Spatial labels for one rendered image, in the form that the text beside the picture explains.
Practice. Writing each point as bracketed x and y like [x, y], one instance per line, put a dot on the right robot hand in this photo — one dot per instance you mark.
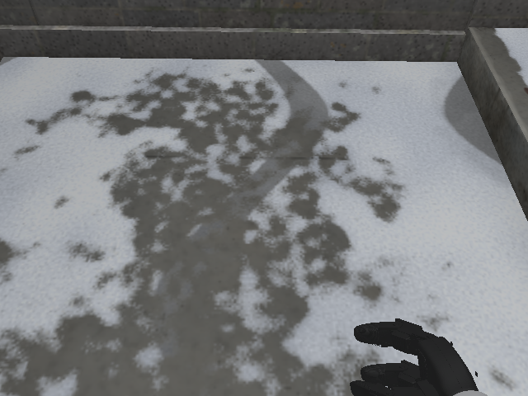
[441, 371]

